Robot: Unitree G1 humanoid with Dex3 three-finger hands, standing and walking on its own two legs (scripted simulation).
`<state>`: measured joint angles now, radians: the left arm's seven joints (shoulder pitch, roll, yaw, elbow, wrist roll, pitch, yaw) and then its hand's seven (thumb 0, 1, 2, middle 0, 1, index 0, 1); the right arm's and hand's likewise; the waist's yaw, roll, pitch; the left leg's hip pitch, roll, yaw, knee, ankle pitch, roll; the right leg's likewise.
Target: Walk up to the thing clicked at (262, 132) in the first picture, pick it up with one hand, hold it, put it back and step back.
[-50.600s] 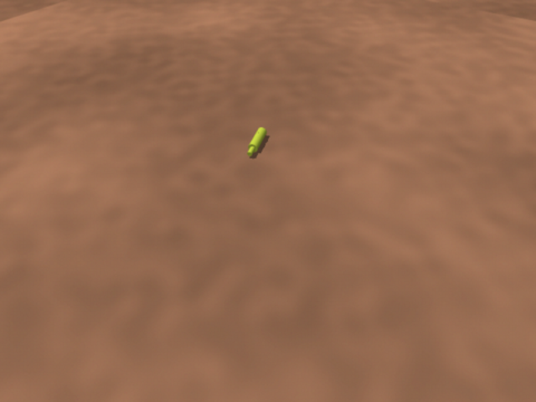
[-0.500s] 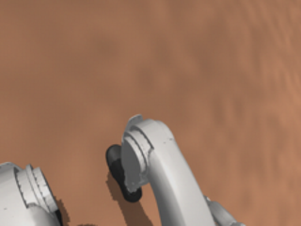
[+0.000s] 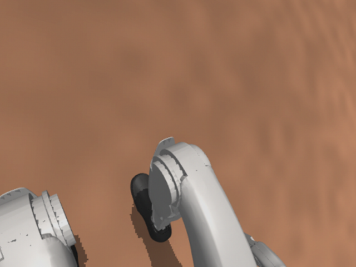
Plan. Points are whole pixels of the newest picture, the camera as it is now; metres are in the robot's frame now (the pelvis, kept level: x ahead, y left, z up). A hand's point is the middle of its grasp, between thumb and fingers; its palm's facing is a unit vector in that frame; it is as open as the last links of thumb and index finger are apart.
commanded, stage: withdraw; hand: left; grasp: from above
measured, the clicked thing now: out of the picture +0.50 +0.37 -0.29
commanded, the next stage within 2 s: home in 0.64 s
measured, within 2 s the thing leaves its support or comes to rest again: neither
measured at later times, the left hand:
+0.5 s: hand out of the picture +0.47 +0.37 -0.08, palm faces -0.48 -0.13 -0.87, open 13.6 cm
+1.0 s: hand out of the picture +0.49 +0.37 -0.11, palm faces -0.32 -0.18 -0.93, open 11.5 cm
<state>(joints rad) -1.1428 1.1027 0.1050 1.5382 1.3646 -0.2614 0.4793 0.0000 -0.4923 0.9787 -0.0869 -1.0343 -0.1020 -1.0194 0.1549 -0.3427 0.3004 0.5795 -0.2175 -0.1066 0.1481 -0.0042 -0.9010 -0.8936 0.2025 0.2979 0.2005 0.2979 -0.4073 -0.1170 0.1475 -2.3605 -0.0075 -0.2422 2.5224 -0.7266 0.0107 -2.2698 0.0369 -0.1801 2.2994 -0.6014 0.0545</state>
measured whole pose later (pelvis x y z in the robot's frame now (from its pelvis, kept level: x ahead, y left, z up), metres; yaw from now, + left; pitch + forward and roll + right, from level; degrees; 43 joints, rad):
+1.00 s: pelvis +0.00 +0.00 +0.03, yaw +5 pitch +37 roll -12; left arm -1.05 0.88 0.12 1.24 1.14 -0.08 0.21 0.00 -0.01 0.94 -0.25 -0.67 -0.24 -0.68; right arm 0.25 -0.28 0.15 0.58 -0.10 0.04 0.12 0.00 -0.89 -0.89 0.20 0.30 0.20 0.30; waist -0.31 0.02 -0.01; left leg -2.34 -0.02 -0.14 2.37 -0.67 0.02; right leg -2.27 0.00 -0.10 2.22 -0.60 0.05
